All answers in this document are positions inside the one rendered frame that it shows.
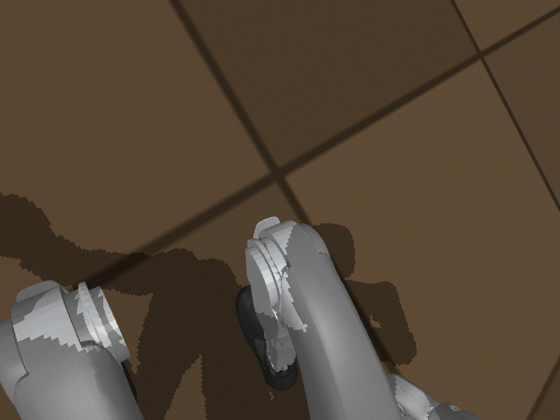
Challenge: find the left robot foot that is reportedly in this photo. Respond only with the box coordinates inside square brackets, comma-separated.
[121, 362, 137, 403]

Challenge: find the right robot arm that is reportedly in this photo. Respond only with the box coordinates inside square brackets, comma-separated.
[429, 402, 480, 420]

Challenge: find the right robot foot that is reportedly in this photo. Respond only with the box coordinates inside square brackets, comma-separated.
[235, 285, 298, 390]

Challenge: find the right robot hand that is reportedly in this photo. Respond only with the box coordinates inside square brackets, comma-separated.
[386, 374, 440, 420]

